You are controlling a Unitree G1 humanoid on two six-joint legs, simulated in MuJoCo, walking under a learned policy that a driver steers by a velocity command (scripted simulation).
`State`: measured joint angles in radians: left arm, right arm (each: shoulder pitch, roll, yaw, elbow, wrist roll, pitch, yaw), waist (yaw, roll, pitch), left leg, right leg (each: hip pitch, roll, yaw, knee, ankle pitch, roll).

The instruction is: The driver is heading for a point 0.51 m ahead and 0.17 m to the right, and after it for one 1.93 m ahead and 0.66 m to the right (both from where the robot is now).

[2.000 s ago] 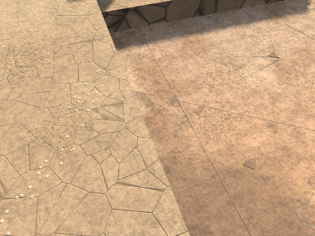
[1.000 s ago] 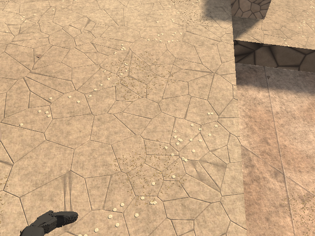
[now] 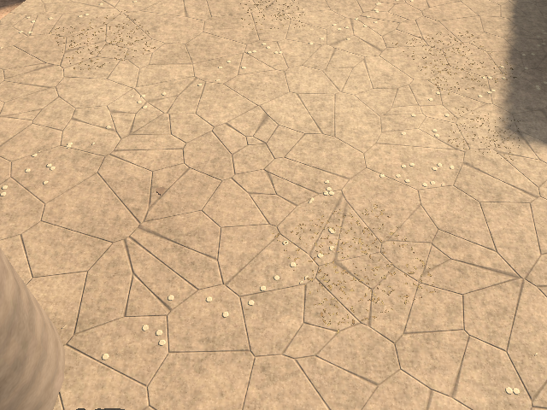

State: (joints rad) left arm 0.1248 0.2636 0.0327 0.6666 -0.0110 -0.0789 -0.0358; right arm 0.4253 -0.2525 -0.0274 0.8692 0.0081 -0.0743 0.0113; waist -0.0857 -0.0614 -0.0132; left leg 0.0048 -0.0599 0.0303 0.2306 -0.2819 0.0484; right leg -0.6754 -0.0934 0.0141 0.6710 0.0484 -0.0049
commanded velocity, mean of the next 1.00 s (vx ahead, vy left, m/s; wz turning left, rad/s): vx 0.38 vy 0.00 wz -0.20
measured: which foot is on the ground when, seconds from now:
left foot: down 0.00-0.14, up 0.16-0.62, down 0.64-1.00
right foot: up 0.00-0.10, down 0.12-0.64, up 0.66-1.00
